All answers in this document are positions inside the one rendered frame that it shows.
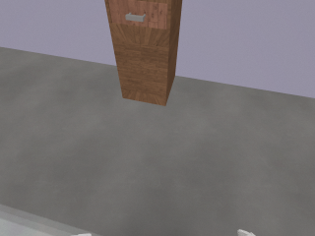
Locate handle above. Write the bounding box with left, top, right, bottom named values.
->
left=125, top=13, right=146, bottom=22

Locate cabinet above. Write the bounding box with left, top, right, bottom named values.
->
left=104, top=0, right=183, bottom=106

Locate drawer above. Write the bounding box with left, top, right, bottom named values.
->
left=108, top=0, right=168, bottom=30

